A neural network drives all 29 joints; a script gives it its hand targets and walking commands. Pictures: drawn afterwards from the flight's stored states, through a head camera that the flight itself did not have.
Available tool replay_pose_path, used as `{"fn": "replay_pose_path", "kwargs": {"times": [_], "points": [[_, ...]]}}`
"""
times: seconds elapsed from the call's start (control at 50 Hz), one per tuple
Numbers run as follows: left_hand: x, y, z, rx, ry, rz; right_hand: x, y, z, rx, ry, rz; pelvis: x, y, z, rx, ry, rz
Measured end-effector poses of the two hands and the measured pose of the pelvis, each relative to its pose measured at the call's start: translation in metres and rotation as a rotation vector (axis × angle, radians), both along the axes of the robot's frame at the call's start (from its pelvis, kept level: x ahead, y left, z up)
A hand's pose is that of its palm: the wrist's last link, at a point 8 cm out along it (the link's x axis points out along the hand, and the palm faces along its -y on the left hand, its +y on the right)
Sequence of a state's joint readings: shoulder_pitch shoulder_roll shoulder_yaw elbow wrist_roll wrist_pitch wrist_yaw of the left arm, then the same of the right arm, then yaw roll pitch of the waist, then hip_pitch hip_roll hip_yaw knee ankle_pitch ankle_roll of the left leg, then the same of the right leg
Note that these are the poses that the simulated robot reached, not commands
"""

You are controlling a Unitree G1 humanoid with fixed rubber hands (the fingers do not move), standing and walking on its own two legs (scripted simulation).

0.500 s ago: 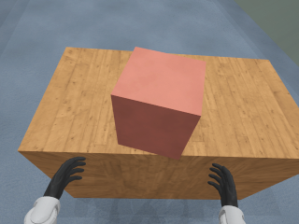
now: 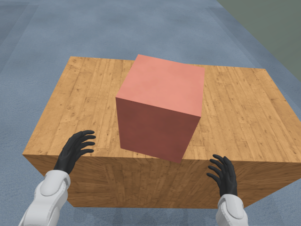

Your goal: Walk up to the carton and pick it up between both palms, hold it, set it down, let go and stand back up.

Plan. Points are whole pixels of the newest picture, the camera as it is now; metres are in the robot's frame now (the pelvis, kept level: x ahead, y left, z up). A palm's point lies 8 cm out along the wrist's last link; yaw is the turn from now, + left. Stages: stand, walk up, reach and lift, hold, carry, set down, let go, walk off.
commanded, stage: reach and lift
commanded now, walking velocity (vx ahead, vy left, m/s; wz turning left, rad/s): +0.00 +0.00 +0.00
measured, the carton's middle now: (159, 110) +0.46 -0.03 +0.03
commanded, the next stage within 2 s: none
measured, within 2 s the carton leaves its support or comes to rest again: neither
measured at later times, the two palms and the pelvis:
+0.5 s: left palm (64, 131) +0.32 +0.21 +0.10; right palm (229, 157) +0.28 -0.20 +0.05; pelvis +0.00 +0.00 +0.00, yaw +0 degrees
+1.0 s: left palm (73, 93) +0.40 +0.20 +0.15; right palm (225, 121) +0.36 -0.19 +0.11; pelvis +0.00 +0.00 +0.00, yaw +0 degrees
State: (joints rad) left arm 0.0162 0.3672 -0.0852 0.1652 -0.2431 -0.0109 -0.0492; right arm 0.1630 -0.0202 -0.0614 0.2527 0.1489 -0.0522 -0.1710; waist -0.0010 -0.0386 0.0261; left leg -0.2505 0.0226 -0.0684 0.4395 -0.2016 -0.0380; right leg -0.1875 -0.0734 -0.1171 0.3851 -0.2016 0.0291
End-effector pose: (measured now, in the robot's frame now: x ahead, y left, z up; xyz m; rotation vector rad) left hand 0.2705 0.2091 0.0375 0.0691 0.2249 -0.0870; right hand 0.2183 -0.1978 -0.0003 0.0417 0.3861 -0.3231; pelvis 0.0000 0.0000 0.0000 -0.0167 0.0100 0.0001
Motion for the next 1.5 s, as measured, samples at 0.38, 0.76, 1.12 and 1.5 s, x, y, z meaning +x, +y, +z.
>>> {"fn": "replay_pose_path", "kwargs": {"times": [0.38,0.76,1.12,1.5], "points": [[0.038,0.005,0.036,0.002,0.041,0.034,0.061,-0.005,0.047,-0.004,-0.094,0.024,0.009,-0.001,0.001,0.001,0.015,0.0],[0.092,-0.005,0.099,-0.008,0.019,0.028,0.118,0.013,0.117,-0.044,-0.176,0.124,-0.011,0.001,0.0,-0.001,-0.012,0.0],[0.14,-0.025,0.131,-0.008,-0.011,0.006,0.151,-0.003,0.134,-0.061,-0.173,0.087,-0.001,0.0,0.001,0.0,0.003,0.0],[0.173,-0.032,0.167,0.01,-0.005,0.031,0.188,-0.003,0.171,-0.073,-0.155,0.086,0.0,-0.001,0.001,0.001,0.006,-0.001]]}}
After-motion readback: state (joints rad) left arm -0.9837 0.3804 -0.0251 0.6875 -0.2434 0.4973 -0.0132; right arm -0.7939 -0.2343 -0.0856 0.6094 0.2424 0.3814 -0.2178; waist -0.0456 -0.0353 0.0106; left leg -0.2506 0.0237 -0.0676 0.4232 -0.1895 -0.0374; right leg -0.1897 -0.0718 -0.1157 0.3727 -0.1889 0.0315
